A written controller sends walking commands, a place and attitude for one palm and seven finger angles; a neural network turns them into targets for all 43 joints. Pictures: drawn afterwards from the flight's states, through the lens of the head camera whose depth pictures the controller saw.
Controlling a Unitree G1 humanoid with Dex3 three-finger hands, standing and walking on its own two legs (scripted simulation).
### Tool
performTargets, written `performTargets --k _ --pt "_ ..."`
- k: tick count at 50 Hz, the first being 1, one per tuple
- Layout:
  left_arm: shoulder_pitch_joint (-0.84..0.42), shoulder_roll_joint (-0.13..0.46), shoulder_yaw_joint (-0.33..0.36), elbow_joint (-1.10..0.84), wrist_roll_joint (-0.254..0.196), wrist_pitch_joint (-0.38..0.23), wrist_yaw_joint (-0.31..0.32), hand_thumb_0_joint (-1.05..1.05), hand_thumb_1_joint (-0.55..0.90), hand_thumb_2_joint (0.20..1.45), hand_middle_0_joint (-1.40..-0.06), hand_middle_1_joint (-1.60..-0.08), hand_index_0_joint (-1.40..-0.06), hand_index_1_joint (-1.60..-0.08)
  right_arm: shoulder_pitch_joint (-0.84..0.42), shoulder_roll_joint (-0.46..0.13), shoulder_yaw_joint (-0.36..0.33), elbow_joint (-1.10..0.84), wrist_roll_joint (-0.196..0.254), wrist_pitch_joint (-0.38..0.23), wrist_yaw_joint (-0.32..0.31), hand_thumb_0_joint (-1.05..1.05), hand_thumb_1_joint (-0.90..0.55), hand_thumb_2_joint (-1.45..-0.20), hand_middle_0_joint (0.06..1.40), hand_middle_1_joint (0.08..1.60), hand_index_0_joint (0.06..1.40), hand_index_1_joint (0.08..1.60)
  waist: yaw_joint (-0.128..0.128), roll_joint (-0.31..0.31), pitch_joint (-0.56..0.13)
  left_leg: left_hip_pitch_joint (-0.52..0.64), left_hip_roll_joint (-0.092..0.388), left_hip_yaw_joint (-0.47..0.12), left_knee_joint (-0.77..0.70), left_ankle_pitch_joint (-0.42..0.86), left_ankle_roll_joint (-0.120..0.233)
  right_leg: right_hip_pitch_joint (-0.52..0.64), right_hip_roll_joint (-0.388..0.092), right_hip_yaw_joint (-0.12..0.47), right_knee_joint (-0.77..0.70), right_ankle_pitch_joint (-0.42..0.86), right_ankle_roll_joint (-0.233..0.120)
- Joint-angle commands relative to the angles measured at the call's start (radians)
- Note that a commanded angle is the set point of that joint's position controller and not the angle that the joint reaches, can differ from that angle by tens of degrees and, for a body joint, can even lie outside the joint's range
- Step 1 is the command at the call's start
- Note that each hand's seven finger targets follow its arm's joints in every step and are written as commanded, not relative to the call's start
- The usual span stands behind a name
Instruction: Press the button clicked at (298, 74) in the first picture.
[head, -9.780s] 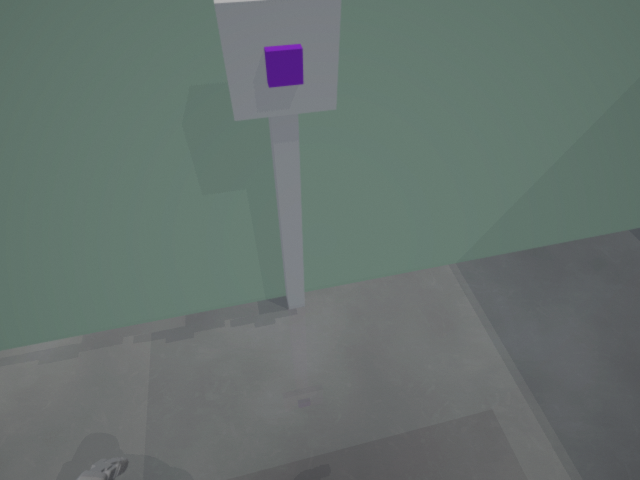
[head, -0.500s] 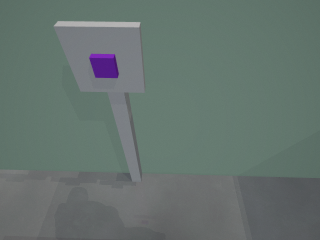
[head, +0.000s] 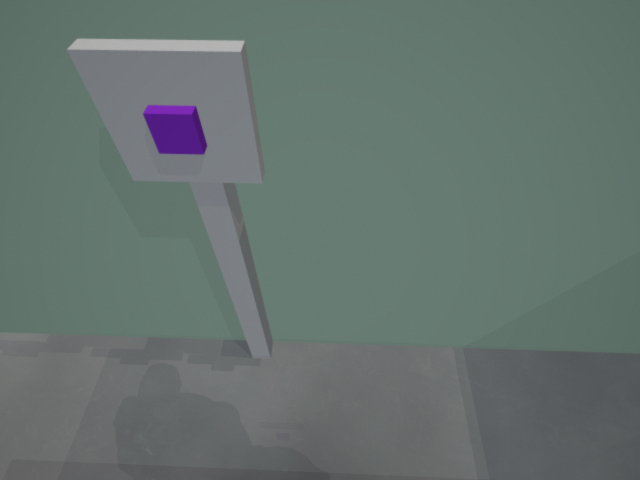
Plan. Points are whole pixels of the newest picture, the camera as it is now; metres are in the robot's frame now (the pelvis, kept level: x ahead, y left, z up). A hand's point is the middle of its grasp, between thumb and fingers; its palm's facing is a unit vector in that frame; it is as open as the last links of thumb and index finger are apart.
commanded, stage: look again from close up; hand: left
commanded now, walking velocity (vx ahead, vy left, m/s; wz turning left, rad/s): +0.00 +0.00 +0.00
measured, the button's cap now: (177, 129) +0.53 +0.24 +0.15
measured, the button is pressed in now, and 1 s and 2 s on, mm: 0 0 0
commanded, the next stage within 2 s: shuffle to correct the standing spot in 0.16 s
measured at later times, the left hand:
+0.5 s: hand out of the picture -0.02 +0.16 -0.18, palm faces +0.11 -0.98 -0.18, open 7.4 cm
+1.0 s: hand out of the picture +0.09 +0.17 -0.17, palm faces +0.10 -0.97 -0.24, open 7.2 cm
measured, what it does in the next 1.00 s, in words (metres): steps on the spot: right foot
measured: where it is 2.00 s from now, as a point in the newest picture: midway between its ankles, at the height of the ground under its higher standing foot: outside the picture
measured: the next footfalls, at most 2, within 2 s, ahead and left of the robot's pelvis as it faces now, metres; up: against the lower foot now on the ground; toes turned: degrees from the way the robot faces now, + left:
right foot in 0.78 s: +0.06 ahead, -0.12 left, +0.00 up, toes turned -1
left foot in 1.10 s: +0.13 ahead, +0.09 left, +0.00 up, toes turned +5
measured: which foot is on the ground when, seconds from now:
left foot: down 0.00-0.80, up 0.82-1.00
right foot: down 0.00-0.56, up 0.58-0.76, down 0.78-1.00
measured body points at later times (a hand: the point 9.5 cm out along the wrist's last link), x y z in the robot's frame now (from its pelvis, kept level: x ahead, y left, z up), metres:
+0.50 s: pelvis +0.00 -0.01 +0.00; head +0.02 -0.01 +0.45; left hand -0.03 +0.21 -0.16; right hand +0.01 -0.24 -0.16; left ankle -0.04 +0.12 -0.73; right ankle -0.05 -0.11 -0.73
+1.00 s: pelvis +0.07 -0.02 +0.00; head +0.10 -0.03 +0.45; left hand +0.08 +0.22 -0.15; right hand +0.09 -0.24 -0.17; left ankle +0.05 +0.11 -0.71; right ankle +0.05 -0.09 -0.73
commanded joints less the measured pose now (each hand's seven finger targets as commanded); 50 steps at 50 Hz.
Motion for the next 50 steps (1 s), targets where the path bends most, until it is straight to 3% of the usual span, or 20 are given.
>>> performTargets --k 1,13,16,19,22,24,25,26,27,28,30,32,35,37,38,39,40,42,46,50 --pt "0.067 0.123 0.027 -0.026 0.002 -0.014 0.008 0.0 0.9 0.9 -0.2 -0.3 -0.2 -0.3 0.055 -0.086 -0.021 -0.019 -0.001 -0.01 -0.01 0.0 -0.9 -0.9 0.2 0.3 0.2 0.3 0.003 -0.041 -0.028 0.009 0.049 -0.036 -0.04 0.337 0.052 0.015 -0.081 0.069 -0.087 0.453 -0.035" --pt "0.094 0.113 0.029 -0.007 0.001 -0.02 0.006 0.0 0.9 0.9 -0.2 -0.3 -0.2 -0.3 0.057 -0.072 -0.02 -0.004 -0.001 -0.011 -0.013 0.0 -0.9 -0.9 0.2 0.3 0.2 0.3 0.005 -0.02 -0.015 0.002 0.052 -0.03 -0.054 0.288 0.04 0.01 -0.083 0.083 -0.121 0.434 -0.041" --pt "0.111 0.122 0.037 -0.006 0.008 -0.016 0.004 0.0 0.9 0.9 -0.2 -0.3 -0.2 -0.3 0.069 -0.067 -0.019 -0.003 -0.004 -0.006 -0.007 0.0 -0.9 -0.9 0.2 0.3 0.2 0.3 0.015 -0.034 0.004 -0.049 0.028 -0.006 -0.02 0.139 0.042 0.022 -0.095 0.108 -0.142 0.25 -0.059" --pt "0.149 0.148 0.052 -0.005 0.01 -0.012 0.0 0.0 0.9 0.9 -0.2 -0.3 -0.2 -0.3 0.049 -0.05 -0.02 -0.028 -0.008 0.001 0.002 0.0 -0.9 -0.9 0.2 0.3 0.2 0.3 0.037 -0.127 0.078 -0.169 -0.011 0.027 0.091 -0.03 0.039 0.005 -0.179 0.223 -0.243 0.052 -0.115" --pt "0.167 0.149 0.067 -0.019 0.017 -0.013 0.001 0.0 0.9 0.9 -0.2 -0.3 -0.2 -0.3 0.04 -0.045 -0.026 -0.051 -0.01 -0.003 0.008 0.0 -0.9 -0.9 0.2 0.3 0.2 0.3 0.045 -0.15 0.105 -0.234 -0.001 0.019 0.166 -0.096 0.047 0.004 -0.248 0.273 -0.266 0.076 -0.172" --pt "0.139 0.146 0.07 -0.032 0.017 -0.013 0.0 0.0 0.9 0.9 -0.2 -0.3 -0.2 -0.3 0.087 -0.034 -0.024 -0.048 -0.007 -0.011 0.011 0.0 -0.9 -0.9 0.2 0.3 0.2 0.3 0.013 -0.11 0.084 -0.132 -0.004 0.022 0.053 -0.046 0.054 -0.052 -0.233 0.207 -0.199 0.122 -0.163" --pt "0.118 0.133 0.068 -0.039 0.014 -0.011 -0.002 0.0 0.9 0.9 -0.2 -0.3 -0.2 -0.3 0.141 -0.035 -0.024 -0.031 -0.008 -0.016 0.011 0.0 -0.9 -0.9 0.2 0.3 0.2 0.3 -0.008 -0.08 0.062 -0.04 -0.011 0.024 -0.014 0.025 0.062 -0.095 -0.178 0.136 -0.139 0.096 -0.133" --pt "0.099 0.102 0.062 -0.05 0.016 -0.006 -0.005 0.0 0.9 0.9 -0.2 -0.3 -0.2 -0.3 0.2 -0.062 -0.029 -0.012 -0.011 -0.02 0.01 0.0 -0.9 -0.9 0.2 0.3 0.2 0.3 -0.028 0.02 0.053 0.026 0.027 -0.04 -0.054 0.095 0.087 -0.15 -0.092 0.059 -0.039 -0.008 -0.098" --pt "0.082 0.063 0.058 -0.068 0.015 -0.003 -0.009 0.0 0.9 0.9 -0.2 -0.3 -0.2 -0.3 0.245 -0.114 -0.042 0.001 -0.02 -0.021 0.007 0.0 -0.9 -0.9 0.2 0.3 0.2 0.3 -0.042 0.219 0.068 0.056 0.144 -0.192 -0.132 0.093 0.146 -0.251 -0.004 -0.048 0.129 -0.126 -0.058" --pt "0.042 0.039 0.049 -0.094 0.019 -0.007 -0.009 0.0 0.9 0.9 -0.2 -0.3 -0.2 -0.3 0.305 -0.136 -0.049 0.011 -0.021 -0.021 -0.001 0.0 -0.9 -0.9 0.2 0.3 0.2 0.3 -0.066 0.318 0.082 0.099 0.236 -0.337 -0.218 0.143 0.227 -0.374 0.042 -0.076 0.305 -0.247 -0.044" --pt "-0.012 0.034 0.049 -0.115 0.016 -0.019 -0.014 0.0 0.9 0.9 -0.2 -0.3 -0.2 -0.3 0.292 -0.107 -0.044 -0.001 -0.019 -0.028 -0.008 0.0 -0.9 -0.9 0.2 0.3 0.2 0.3 -0.06 0.183 0.087 0.11 0.285 -0.379 -0.197 0.285 0.31 -0.48 -0.006 0.012 0.527 -0.254 -0.065" --pt "-0.004 0.016 0.047 -0.117 0.01 -0.026 -0.024 0.0 0.9 0.9 -0.2 -0.3 -0.2 -0.3 0.223 -0.101 -0.042 -0.027 -0.023 -0.04 -0.005 0.0 -0.9 -0.9 0.2 0.3 0.2 0.3 -0.021 0.114 0.037 0.063 0.26 -0.287 -0.186 0.358 0.29 -0.407 -0.031 0.024 0.489 -0.201 -0.058" --pt "0.047 -0.009 0.044 -0.105 0.01 -0.025 -0.032 0.0 0.9 0.9 -0.2 -0.3 -0.2 -0.3 0.177 -0.106 -0.044 -0.034 -0.022 -0.043 -0.005 0.0 -0.9 -0.9 0.2 0.3 0.2 0.3 0.012 0.149 0.013 -0.038 0.18 -0.15 -0.154 0.332 0.234 -0.199 0.003 -0.041 0.251 -0.121 -0.046" --pt "0.127 -0.006 0.049 -0.074 0.012 -0.034 -0.03 0.0 0.9 0.9 -0.2 -0.3 -0.2 -0.3 0.162 -0.097 -0.041 -0.029 -0.012 -0.037 -0.008 0.0 -0.9 -0.9 0.2 0.3 0.2 0.3 0.051 0.055 0.001 -0.103 0.123 -0.091 -0.033 0.303 0.172 -0.017 0.024 -0.058 0.004 0.099 -0.031" --pt "0.195 0.038 0.057 -0.046 0.013 -0.044 -0.02 0.0 0.9 0.9 -0.2 -0.3 -0.2 -0.3 0.17 -0.065 -0.036 -0.027 -0.002 -0.041 -0.007 0.0 -0.9 -0.9 0.2 0.3 0.2 0.3 0.072 -0.024 -0.027 -0.176 0.075 -0.048 0.065 0.221 0.125 0.125 -0.045 0.042 -0.045 0.23 -0.039" --pt "0.264 0.119 0.07 -0.02 0.014 -0.051 -0.005 0.0 0.9 0.9 -0.2 -0.3 -0.2 -0.3 0.171 -0.022 -0.029 -0.045 0.004 -0.043 -0.005 0.0 -0.9 -0.9 0.2 0.3 0.2 0.3 0.084 -0.221 -0.059 -0.324 -0.014 0.014 0.213 -0.018 0.073 0.235 -0.252 0.309 -0.092 0.488 -0.109" --pt "0.287 0.166 0.072 -0.02 0.004 -0.046 -0.003 0.0 0.9 0.9 -0.2 -0.3 -0.2 -0.3 0.167 -0.012 -0.03 -0.06 0.007 -0.037 -0.008 0.0 -0.9 -0.9 0.2 0.3 0.2 0.3 0.075 -0.237 -0.099 -0.325 -0.044 0.004 0.356 -0.275 0.047 0.226 -0.389 0.396 -0.144 0.766 -0.213" --pt "0.203 0.128 0.059 -0.026 0.01 -0.048 0.014 0.0 0.9 0.9 -0.2 -0.3 -0.2 -0.3 0.105 -0.004 -0.033 -0.052 0.008 -0.014 -0.013 0.0 -0.9 -0.9 0.2 0.3 0.2 0.3 0.055 -0.269 -0.03 -0.341 -0.004 -0.067 0.471 -0.291 0.037 0.141 -0.356 0.329 -0.095 1.118 -0.244" --pt "0.102 0.129 0.064 -0.072 0.017 -0.026 0.027 0.0 0.9 0.9 -0.2 -0.3 -0.2 -0.3 0.082 0.028 -0.04 -0.042 0.014 0.015 -0.001 0.0 -0.9 -0.9 0.2 0.3 0.2 0.3 0.022 -0.114 -0.039 -0.247 -0.026 -0.023 0.344 -0.159 0.019 0.057 -0.265 0.152 -0.087 0.999 -0.204" --pt "0.088 0.155 0.075 -0.088 0.014 -0.007 0.024 0.0 0.9 0.9 -0.2 -0.3 -0.2 -0.3 0.048 0.006 -0.048 -0.068 0.006 0.027 0.004 0.0 -0.9 -0.9 0.2 0.3 0.2 0.3 0.016 -0.151 -0.029 -0.191 -0.043 0.004 0.22 -0.04 0.013 0.011 -0.241 0.141 -0.082 0.854 -0.184"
